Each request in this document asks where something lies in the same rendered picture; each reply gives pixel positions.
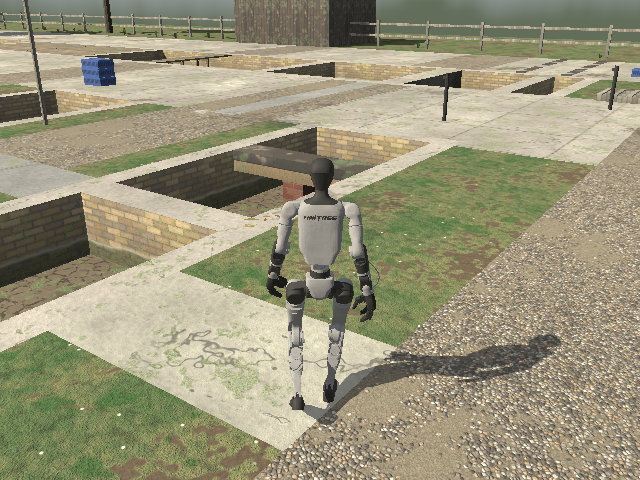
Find right robot thigh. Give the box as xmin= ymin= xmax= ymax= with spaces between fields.
xmin=328 ymin=278 xmax=354 ymax=343

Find right robot hand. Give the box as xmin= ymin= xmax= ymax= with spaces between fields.
xmin=352 ymin=293 xmax=376 ymax=322

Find right robot forearm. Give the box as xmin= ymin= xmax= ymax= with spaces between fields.
xmin=354 ymin=244 xmax=374 ymax=296

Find left robot hand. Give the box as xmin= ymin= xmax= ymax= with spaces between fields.
xmin=266 ymin=276 xmax=288 ymax=298

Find robot left upper arm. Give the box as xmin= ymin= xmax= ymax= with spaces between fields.
xmin=275 ymin=200 xmax=301 ymax=255

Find left robot forearm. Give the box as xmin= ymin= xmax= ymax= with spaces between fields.
xmin=268 ymin=239 xmax=285 ymax=279

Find robot right upper arm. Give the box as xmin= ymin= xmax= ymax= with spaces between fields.
xmin=342 ymin=201 xmax=365 ymax=259

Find humanoid robot head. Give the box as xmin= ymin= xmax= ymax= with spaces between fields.
xmin=304 ymin=158 xmax=338 ymax=205

